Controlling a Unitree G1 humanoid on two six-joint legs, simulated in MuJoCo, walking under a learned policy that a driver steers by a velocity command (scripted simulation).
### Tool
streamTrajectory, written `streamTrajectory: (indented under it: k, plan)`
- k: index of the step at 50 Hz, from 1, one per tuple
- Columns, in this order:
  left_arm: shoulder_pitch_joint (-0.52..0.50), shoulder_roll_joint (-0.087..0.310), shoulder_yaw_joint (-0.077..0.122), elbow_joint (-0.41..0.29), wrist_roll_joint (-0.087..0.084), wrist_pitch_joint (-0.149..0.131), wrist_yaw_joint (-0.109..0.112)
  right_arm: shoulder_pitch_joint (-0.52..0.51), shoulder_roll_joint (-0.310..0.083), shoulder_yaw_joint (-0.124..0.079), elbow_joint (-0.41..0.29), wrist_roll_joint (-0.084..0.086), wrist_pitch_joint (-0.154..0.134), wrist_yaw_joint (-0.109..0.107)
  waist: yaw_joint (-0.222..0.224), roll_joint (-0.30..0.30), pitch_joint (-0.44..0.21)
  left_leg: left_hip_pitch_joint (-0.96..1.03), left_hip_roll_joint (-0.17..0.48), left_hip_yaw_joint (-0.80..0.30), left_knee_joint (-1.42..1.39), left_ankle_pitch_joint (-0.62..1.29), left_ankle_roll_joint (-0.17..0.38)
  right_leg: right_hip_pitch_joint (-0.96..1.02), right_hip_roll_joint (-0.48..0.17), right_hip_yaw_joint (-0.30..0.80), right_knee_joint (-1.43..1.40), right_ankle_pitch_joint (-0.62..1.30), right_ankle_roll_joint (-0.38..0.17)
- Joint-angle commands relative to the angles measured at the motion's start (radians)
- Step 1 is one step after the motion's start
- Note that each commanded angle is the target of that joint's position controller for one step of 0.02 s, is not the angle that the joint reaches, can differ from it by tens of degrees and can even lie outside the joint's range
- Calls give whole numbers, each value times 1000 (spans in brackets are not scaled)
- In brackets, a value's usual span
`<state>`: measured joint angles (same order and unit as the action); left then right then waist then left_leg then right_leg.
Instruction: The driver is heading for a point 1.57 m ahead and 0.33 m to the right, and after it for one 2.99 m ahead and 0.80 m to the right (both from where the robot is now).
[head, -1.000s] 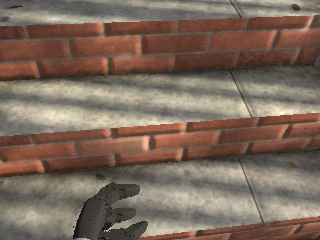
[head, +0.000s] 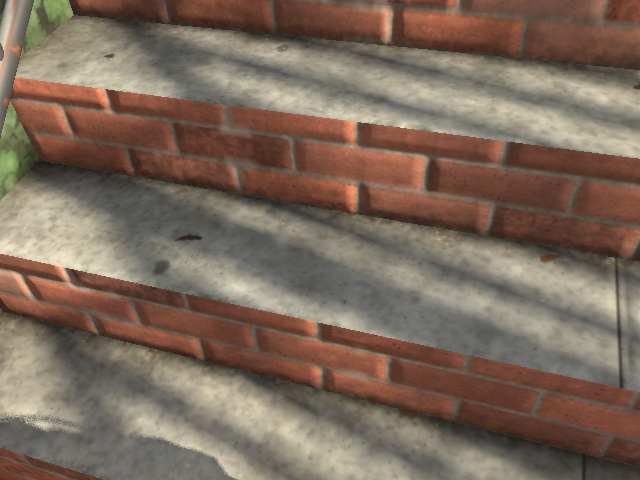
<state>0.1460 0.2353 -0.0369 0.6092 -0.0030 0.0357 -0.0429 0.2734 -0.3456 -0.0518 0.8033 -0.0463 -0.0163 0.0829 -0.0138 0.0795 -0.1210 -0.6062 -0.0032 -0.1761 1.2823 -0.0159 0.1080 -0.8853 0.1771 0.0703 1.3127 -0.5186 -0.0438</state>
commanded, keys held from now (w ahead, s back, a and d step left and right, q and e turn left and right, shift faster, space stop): e+shift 0.56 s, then shift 0.24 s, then q+shift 0.20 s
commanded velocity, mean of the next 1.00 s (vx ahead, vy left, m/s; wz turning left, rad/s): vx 0.03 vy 0.00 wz -0.64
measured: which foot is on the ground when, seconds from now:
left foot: up 0.00-0.60, down 0.62-1.00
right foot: down 0.00-0.60, up 0.62-1.00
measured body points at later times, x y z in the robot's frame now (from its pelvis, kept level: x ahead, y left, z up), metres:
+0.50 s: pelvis +0.00 +0.08 +0.06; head +0.00 +0.07 +0.51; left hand +0.16 +0.27 -0.04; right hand +0.19 -0.23 +0.03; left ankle +0.01 +0.29 -0.54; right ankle +0.09 -0.10 -0.61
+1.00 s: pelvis +0.00 +0.20 -0.07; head +0.03 +0.25 +0.38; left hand +0.27 +0.34 -0.20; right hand +0.04 -0.05 -0.15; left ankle -0.03 +0.31 -0.81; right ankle -0.09 +0.03 -0.71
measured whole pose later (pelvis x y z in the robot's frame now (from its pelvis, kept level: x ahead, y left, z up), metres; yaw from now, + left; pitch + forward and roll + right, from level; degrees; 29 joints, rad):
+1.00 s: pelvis +0.00 +0.20 -0.07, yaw -29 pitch +5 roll -2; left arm 0.11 0.27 0.03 0.75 0.02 0.03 -0.01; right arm 0.21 -0.15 0.04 0.71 -0.01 -0.08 0.11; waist 0.01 -0.09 -0.11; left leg -0.21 0.04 0.11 0.49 -0.38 0.04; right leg -0.67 -0.02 0.10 1.17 -0.15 0.12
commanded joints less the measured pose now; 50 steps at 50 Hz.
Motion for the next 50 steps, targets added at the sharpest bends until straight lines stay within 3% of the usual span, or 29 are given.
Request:
streamTrajectory:
  k: [1,2,4,7,8,10,19,22,24,26,27,28,29,30,31,32,33,34,35,36,37,39,40,42,43,46,47,48,50]
  plan:
    - [-4,162,80,43,-7,-121,-2,-81,17,45,-133,22,-13,-59,-12,-175,91,-519,-64,-119,457,-31,-86,241,-165,667,-735,-329,-190]
    - [-65,112,70,72,-12,-128,3,-111,32,60,-151,17,-21,-72,-46,-98,46,-427,-43,-55,413,-48,-88,142,-108,578,-711,-256,-193]
    - [-90,63,60,92,9,-122,19,-83,36,64,-128,9,-20,-94,-38,-136,-49,-355,-54,-65,387,-55,-130,150,-69,603,-781,-169,-183]
    - [-38,93,70,87,5,-126,46,-119,10,52,-104,-10,-20,-71,-8,-141,-65,-292,-44,-37,374,-33,-165,159,-52,563,-756,-92,-157]
    - [43,109,73,110,10,-128,45,-183,12,52,-130,-19,-16,-74,17,-114,-52,-333,-41,-21,321,-127,-184,185,-67,603,-782,-114,-180]
    - [208,106,72,135,32,-124,50,-283,16,54,-159,-19,-9,-91,84,-164,-70,-424,-49,-59,277,-192,-205,350,-106,726,-787,-153,-202]
    - [275,63,44,9,-14,-127,77,-381,2,16,-217,-16,-66,-111,126,-244,-62,-307,-80,-73,290,-334,-222,414,-93,790,-698,68,-196]
    - [246,29,31,-57,-26,-123,90,-321,-13,10,-219,-18,-74,-109,128,-225,-96,-174,-55,-148,269,-311,-196,343,-97,806,-559,171,-165]
    - [124,9,12,-118,-43,-126,93,-242,29,20,-224,-38,-74,-64,64,-181,-59,83,-48,-37,53,-206,-165,100,-17,680,-520,178,-108]
    - [51,41,20,-179,-64,-93,125,-205,128,54,-243,-71,-43,8,53,-166,-26,246,-18,40,-538,-105,-153,83,84,593,-559,62,-16]
    - [77,83,34,-199,-96,-51,147,-151,188,77,-207,-76,-24,72,78,-187,-6,300,2,79,-872,66,-155,151,142,564,-542,-62,37]
    - [137,147,52,-161,-104,-7,144,-67,240,91,-143,-52,-21,132,73,-141,13,440,28,125,-1095,363,-165,98,191,518,-373,-206,58]
    - [265,166,53,-119,-92,22,133,-45,237,100,-91,-53,-23,146,111,-51,14,548,69,166,-1207,594,-147,52,239,403,-160,-190,113]
    - [347,133,42,-129,-78,32,125,-62,200,101,-70,-49,-21,152,172,-45,48,605,140,149,-1262,708,-88,-49,266,292,-2,-137,168]
    - [372,148,48,-166,-66,26,111,-43,117,76,-74,-74,-33,132,192,0,26,733,197,187,-1028,748,-26,-314,264,190,186,-205,193]
    - [441,114,54,-239,-43,8,96,-87,-45,15,-137,-70,-26,124,240,196,-87,800,453,110,-623,1390,206,-499,247,93,598,-373,252]
    - [505,141,56,-182,-51,0,86,-156,-134,-30,-199,-96,-22,126,221,163,-184,737,599,82,-617,1563,327,-491,167,85,857,-280,269]
    - [392,145,52,-194,-68,-19,61,-168,-189,-46,-198,-107,-19,122,194,133,-185,661,523,153,-609,1441,287,-556,165,66,1072,-245,224]
    - [244,94,40,-195,-47,-36,55,-260,-198,-48,-227,-108,27,106,176,48,-111,505,545,56,-699,1091,333,-575,104,85,1167,-127,188]
    - [169,65,21,-132,-11,-43,50,-232,-160,-29,-278,-102,22,62,92,-12,62,457,630,-172,-870,467,343,-619,-34,203,1142,124,170]
    - [12,77,23,-118,9,-54,54,-235,-97,0,-261,-58,10,37,46,-75,173,411,437,-70,-968,-82,242,-631,-31,156,1032,228,121]
    - [-40,101,43,-28,-3,-56,32,-313,27,45,-276,-8,-6,4,13,23,222,277,300,2,-1073,-337,149,-412,-34,159,885,463,94]
    - [-14,118,55,17,-2,-50,24,-243,53,48,-237,6,-17,1,-10,33,223,328,309,-12,-1104,-370,154,-404,-44,160,788,497,98]
    - [12,131,74,90,-22,-51,25,-131,89,68,-185,-4,-40,11,-29,27,188,449,278,32,-1050,-212,107,-369,-61,229,574,579,96]
    - [24,144,83,118,-18,-50,34,-116,101,76,-174,6,-49,24,-15,58,130,506,268,54,-1009,-51,94,-321,-73,233,474,586,111]
    - [28,122,95,129,13,-28,38,-226,119,93,-186,45,-89,59,112,35,10,481,196,153,-871,447,6,13,-160,112,79,527,173]
    - [-16,114,92,100,32,-20,27,-266,69,75,-203,64,-100,47,141,35,-18,457,180,168,-858,549,-17,145,-204,-25,-127,462,188]
    - [-61,97,88,71,41,-14,26,-207,-12,40,-191,60,-100,28,122,94,-18,457,214,113,-852,700,28,220,-196,-94,-207,376,188]
    - [-121,92,80,22,32,-20,38,-56,-98,-13,-134,34,-80,8,43,160,-6,632,278,14,-804,815,110,192,-174,-105,-358,227,167]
